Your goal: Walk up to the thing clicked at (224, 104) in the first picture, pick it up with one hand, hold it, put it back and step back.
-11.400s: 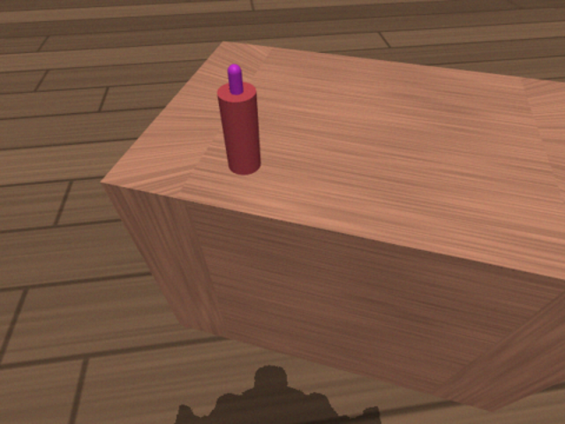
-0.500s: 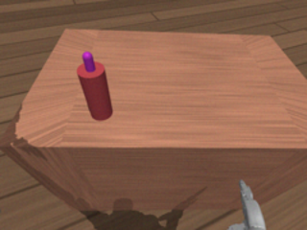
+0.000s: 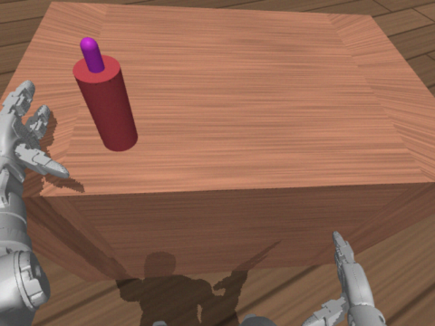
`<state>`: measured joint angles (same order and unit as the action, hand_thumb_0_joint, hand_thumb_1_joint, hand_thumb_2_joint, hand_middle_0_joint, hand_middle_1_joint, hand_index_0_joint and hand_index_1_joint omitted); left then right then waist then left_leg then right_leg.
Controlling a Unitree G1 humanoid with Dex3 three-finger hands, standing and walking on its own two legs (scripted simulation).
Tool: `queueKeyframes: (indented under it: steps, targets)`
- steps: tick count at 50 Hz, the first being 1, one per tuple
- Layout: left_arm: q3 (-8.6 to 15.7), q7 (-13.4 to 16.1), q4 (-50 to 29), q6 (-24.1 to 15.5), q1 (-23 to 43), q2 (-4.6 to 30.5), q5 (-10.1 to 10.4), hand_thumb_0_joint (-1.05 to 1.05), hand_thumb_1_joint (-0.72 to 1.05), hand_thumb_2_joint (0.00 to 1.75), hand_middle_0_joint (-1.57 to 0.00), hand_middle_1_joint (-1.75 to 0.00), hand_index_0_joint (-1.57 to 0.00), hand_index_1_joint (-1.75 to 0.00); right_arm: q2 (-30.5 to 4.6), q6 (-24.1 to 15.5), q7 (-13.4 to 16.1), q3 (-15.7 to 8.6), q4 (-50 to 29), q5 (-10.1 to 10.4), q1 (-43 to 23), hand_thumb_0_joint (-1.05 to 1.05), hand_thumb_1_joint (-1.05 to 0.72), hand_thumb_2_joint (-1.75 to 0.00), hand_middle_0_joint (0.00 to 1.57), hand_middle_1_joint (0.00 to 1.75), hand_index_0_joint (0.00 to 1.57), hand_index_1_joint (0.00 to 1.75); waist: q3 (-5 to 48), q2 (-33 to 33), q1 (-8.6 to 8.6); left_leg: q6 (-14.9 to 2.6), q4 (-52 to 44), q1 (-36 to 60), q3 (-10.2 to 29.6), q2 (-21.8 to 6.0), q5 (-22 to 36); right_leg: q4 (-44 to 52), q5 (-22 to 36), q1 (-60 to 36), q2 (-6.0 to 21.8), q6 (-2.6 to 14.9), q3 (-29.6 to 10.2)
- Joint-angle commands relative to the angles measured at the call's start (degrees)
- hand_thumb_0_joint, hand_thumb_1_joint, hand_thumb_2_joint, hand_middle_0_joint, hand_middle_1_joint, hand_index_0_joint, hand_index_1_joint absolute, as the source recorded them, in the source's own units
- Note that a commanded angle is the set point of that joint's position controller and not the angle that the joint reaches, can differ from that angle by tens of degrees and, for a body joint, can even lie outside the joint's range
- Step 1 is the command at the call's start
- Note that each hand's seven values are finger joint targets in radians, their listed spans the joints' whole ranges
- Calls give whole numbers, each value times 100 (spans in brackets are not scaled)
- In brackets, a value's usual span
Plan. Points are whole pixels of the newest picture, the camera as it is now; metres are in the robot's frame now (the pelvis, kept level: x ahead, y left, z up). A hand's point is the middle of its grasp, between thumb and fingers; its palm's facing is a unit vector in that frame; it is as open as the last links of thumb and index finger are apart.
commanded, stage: close in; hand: left
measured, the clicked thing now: (107, 98) +0.50 +0.16 +0.12
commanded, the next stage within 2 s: rest palm in 0.42 s
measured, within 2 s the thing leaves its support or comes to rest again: leaves its support in 1.90 s
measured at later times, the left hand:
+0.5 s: hand (95, 133) +0.46 +0.19 +0.07, palm faces +0.08 -1.00 +0.05, open 17.6 cm
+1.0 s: hand (111, 133) +0.46 +0.16 +0.07, palm faces +0.11 -0.99 +0.02, open 16.1 cm
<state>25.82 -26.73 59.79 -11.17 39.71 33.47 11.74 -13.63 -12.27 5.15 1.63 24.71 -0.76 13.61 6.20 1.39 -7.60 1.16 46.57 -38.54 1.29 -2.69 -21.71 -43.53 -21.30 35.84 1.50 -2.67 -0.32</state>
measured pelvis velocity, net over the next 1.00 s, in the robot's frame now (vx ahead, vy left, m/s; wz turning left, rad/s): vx -0.01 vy -0.01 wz -0.02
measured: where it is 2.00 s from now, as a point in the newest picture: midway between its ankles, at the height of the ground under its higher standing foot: outside the picture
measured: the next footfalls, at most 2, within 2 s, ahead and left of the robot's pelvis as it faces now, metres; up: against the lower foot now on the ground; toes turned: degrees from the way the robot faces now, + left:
none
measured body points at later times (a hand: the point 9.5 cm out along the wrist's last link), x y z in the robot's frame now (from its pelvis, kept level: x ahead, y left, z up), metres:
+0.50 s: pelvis +0.00 +0.00 -0.02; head +0.08 +0.01 +0.43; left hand +0.45 +0.25 +0.07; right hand +0.15 -0.27 -0.05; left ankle +0.01 +0.13 -0.70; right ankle -0.01 -0.15 -0.70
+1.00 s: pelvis -0.01 -0.01 -0.02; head +0.07 +0.00 +0.43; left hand +0.45 +0.22 +0.07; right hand +0.14 -0.28 -0.05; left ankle +0.01 +0.13 -0.70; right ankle -0.01 -0.15 -0.70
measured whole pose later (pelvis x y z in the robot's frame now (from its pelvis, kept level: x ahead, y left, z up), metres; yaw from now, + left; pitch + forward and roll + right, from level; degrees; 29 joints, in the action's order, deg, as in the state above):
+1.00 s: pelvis -0.01 -0.01 -0.02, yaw -1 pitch +14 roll -1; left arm 19.6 -4.1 49.3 -13.6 38.6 19.3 7.3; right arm -13.0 -1.1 -0.2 -4.5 9.3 -0.7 21.2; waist 5.8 -0.3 -6.9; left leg 1.5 53.3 -42.9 0.0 -3.3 -24.6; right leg -52.0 -24.5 41.8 0.9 -2.4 -2.0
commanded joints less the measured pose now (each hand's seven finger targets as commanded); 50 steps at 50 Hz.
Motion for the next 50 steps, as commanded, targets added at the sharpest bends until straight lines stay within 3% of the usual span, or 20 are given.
queueKeyframes:
  steps: [1, 4, 6, 7, 8, 9, 10, 13, 16, 18, 22, 25, 29, 33, 35, 38, 43, 47, 49, 50]
  targets:
    - [347, 418, -1051, -692, 2074, 1648, 41, 0, -58, 4, -5, -5, -6, -4, -919, -97, -160, -562, -1254, -3, 554, 0, 56, -4, 5, 5, 5, 5, 1911, -648, -70, -167, 25, 1510, -17, 125, 1799, 143, 1535, 173, -198, 234, 237]
    - [320, 689, -1702, -847, 2465, 1531, 41, 0, -61, 4, -5, -5, -7, -5, -920, -34, -284, -595, -1820, -29, 274, 0, 55, -5, 5, 5, 5, 5, 2750, -1262, 162, -57, 200, 1804, 34, 57, 2383, -158, 1751, 37, -193, 298, 228]
    - [-53, 853, -2624, -928, 3196, 1093, 18, 0, -61, 4, -6, -5, -6, -5, -821, -22, -337, -550, -2230, -49, 14, 0, 54, -5, 5, 5, 5, 5, 3697, -1827, 228, 20, 357, 2383, 78, -5, 3129, -314, 2058, -43, -206, 332, 231]
    - [105, 986, -2440, -901, 2978, 1287, -60, 0, -61, 3, -6, -4, -6, -4, -949, 22, -331, -691, -2236, -54, 48, 0, 53, -6, 5, 5, 5, 5, 3697, -1798, 253, 52, 400, 2364, 117, -44, 3488, -374, 2203, -77, -230, 343, 251]
    - [-219, 1059, -2584, -815, 2777, 740, -47, 0, -61, 2, -6, -3, -6, -3, -770, 120, -340, -574, -2112, -25, 167, 0, 53, -6, 5, 5, 5, 5, 3804, -1811, 232, 17, 377, 2373, 63, -30, 3400, -342, 2294, -165, -230, 341, 188]
    - [-481, 1142, -1157, -622, 2112, 224, -137, 0, -60, 3, -6, -2, -5, -3, -822, 189, -328, -618, -1983, -31, 267, 0, 53, -6, 5, 5, 5, 5, 2840, -1065, -20, -51, 364, 1747, 45, -38, 2972, -297, 2182, 8, -273, 309, 197]
    - [-269, 1241, -1782, -652, 2214, 516, -146, 0, -60, 3, -5, -2, -5, -3, -969, 268, -312, -760, -1855, -53, 322, 0, 54, -5, 5, 5, 5, 5, 2856, -995, 138, -66, 298, 1454, 25, -29, 2770, -290, 2268, -199, -256, 308, 163]
    - [-3, 1417, -1853, -597, 2106, 903, -224, 0, -57, 2, -5, 0, -5, 0, -1123, 416, -344, -958, -2042, -38, 425, 0, 54, -5, 5, 5, 5, 5, 2943, -876, 141, -127, 320, 1359, -36, 11, 2427, -286, 2101, -292, -230, 281, 160]
    - [-37, 1487, -1982, -604, 2023, 634, -155, 0, -53, 2, -4, -1, -5, 0, -896, 532, -387, -859, -2066, 17, 798, 0, 56, -5, 5, 5, 5, 5, 2561, -318, 113, -194, 253, 858, -144, 90, 2012, -264, 2291, -705, -227, 191, 135]
    - [7, 1566, -1991, -612, 1916, 592, -143, 0, -52, 3, -3, -1, -5, 0, -981, 561, -395, -1012, -2143, 41, 932, 0, 55, -5, 5, 5, 5, 5, 2333, -164, 25, -225, 242, 856, -176, 105, 1832, -216, 2158, -543, -238, 172, 123]
    - [-405, 1594, -2311, -596, 2303, 76, -215, 0, -53, 4, -3, -1, -4, 0, -721, 599, -463, -856, -2152, 68, 919, 0, 54, -5, 5, 5, 5, 5, 2170, -480, -53, -193, 232, 1207, -151, 77, 1969, -262, 1933, -30, -251, 213, 164]
    - [-625, 1617, -2661, -585, 2692, -18, -231, 0, -53, 4, -4, 0, -3, 0, -801, 576, -447, -922, -2292, 77, 640, 0, 55, -5, 5, 5, 5, 5, 2435, -817, -11, -165, 248, 1407, -160, 80, 1924, -281, 1851, -50, -226, 236, 121]
    - [-599, 1853, -2515, -508, 2677, -12, -301, 0, -61, 1, -8, 0, -5, 0, -1082, 592, -411, -1253, -2276, 28, 627, 0, 53, -6, 5, 5, 5, 5, 2389, -942, 6, -98, 140, 1489, -88, 41, 1626, -269, 1424, 50, -232, 296, 164]
    - [-552, 2014, -2567, -482, 2528, -80, -328, 0, -61, 0, -9, 0, -7, 0, -916, 660, -429, -1142, -2476, 27, 694, 0, 52, -6, 5, 5, 5, 5, 2661, -682, 63, -120, 121, 1462, -83, 50, 1667, -231, 1557, -253, -251, 271, 195]
    - [-602, 2060, -2183, -448, 2233, -298, -315, 0, -61, 0, -9, 0, -7, 0, -785, 690, -436, -1036, -2297, 20, 897, 0, 52, -6, 5, 5, 5, 5, 2206, -335, 27, -160, 111, 1122, -105, 67, 1535, -209, 1551, -265, -252, 243, 200]
    - [-619, 2100, -2162, -493, 2335, -303, -335, 0, -57, 4, -31, -13, -31, -14, -617, 722, -453, -912, -2346, 38, 617, 0, 53, -5, 5, 5, 5, 5, 2085, -335, 101, -172, 72, 935, -148, 95, 1255, -192, 1352, -251, -240, 243, 159]
    - [-537, 2292, -2324, -602, 2450, -122, -424, 0, -55, 7, -44, -24, -45, -23, -893, 736, -428, -1201, -2539, 7, 582, 0, 53, -5, 5, 5, 5, 5, 2210, -421, 89, -172, 64, 954, -200, 132, 1081, -178, 1260, -270, -224, 247, 102]
    - [-560, 2249, -2579, -681, 2501, -149, -428, 0, -56, 7, -50, -28, -51, -26, -757, 769, -429, -1055, -2606, 11, 756, 0, 52, -5, 5, 5, 5, 5, 2600, -426, 83, -183, 146, 1182, -190, 116, 1557, -235, 1701, -453, -231, 222, 93]
    - [-354, 2227, -2271, -663, 2238, 33, -379, 0, -52, 10, -54, -31, -55, -30, -886, 785, -409, -1189, -2551, 39, 804, 0, 52, -5, 5, 5, 5, 5, 2465, -322, 69, -179, 132, 1125, -158, 91, 1672, -274, 1752, -502, -229, 234, 111]
    - [-715, 2150, -2690, -730, 2717, -323, -345, 0, -51, 14, -56, -34, -57, -33, -613, 776, -444, -944, -2589, 40, 710, 0, 51, -5, 5, 5, 5, 5, 2581, -475, 47, -194, 152, 1185, -181, 109, 1701, -229, 1845, -458, -236, 218, 89]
